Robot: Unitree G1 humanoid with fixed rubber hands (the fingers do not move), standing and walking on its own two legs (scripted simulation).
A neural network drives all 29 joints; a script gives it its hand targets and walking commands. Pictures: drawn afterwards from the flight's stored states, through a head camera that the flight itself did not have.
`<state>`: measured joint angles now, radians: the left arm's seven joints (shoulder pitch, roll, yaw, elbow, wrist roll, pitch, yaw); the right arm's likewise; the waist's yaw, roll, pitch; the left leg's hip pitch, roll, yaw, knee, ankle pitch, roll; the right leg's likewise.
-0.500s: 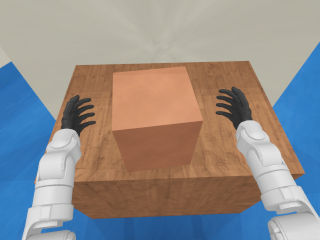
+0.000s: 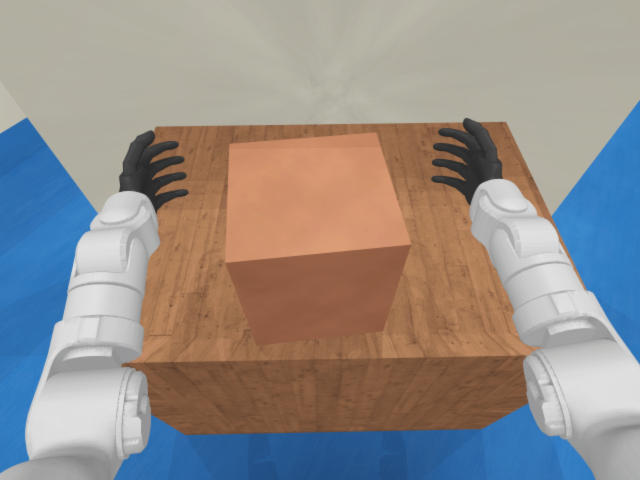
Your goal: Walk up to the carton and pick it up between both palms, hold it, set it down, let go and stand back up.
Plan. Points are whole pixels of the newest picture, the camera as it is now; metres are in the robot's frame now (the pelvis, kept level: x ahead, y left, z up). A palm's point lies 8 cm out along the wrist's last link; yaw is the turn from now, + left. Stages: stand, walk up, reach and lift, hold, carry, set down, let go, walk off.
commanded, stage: reach and lift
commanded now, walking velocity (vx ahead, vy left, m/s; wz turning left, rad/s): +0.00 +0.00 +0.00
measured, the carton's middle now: (312, 245) +0.43 +0.05 -0.01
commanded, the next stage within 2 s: none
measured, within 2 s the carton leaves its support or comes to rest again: neither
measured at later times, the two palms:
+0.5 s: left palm (178, 264) +0.38 +0.24 +0.01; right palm (438, 241) +0.42 -0.13 +0.02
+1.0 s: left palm (205, 261) +0.40 +0.21 -0.01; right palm (439, 248) +0.43 -0.14 -0.01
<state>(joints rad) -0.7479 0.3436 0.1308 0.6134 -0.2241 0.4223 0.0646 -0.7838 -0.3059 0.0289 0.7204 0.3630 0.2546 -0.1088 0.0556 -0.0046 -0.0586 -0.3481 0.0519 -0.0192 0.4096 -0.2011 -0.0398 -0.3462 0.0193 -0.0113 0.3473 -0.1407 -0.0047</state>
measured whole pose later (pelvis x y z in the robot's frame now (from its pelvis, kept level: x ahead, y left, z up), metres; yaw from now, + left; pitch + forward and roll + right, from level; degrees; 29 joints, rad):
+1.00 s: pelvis -0.02 +0.00 -0.04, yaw +0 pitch +26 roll +0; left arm -0.92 0.18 0.02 1.42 -0.30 -0.39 0.07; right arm -0.89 -0.21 0.08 1.26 0.28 -0.26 -0.07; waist 0.08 0.01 -0.28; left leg -0.91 0.04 -0.02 0.75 -0.29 -0.04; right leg -0.93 0.01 -0.01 0.73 -0.26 0.00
